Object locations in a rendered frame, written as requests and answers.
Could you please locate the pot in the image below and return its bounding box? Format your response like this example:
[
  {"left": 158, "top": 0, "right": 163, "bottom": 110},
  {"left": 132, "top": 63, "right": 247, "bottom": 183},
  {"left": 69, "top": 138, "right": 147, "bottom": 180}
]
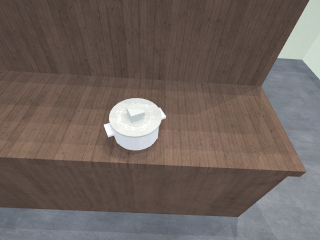
[{"left": 104, "top": 108, "right": 166, "bottom": 151}]

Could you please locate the table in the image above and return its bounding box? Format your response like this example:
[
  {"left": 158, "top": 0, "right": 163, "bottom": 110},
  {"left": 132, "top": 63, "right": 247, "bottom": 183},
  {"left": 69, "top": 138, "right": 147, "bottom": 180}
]
[{"left": 0, "top": 0, "right": 309, "bottom": 217}]

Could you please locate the lid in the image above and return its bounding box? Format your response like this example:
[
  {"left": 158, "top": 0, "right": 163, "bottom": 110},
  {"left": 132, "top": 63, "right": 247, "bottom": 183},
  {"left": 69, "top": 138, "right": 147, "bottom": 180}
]
[{"left": 109, "top": 98, "right": 162, "bottom": 138}]

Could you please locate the knob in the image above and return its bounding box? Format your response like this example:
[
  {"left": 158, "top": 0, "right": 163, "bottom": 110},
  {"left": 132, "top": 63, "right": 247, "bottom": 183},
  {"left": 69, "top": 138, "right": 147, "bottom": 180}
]
[{"left": 126, "top": 103, "right": 145, "bottom": 120}]

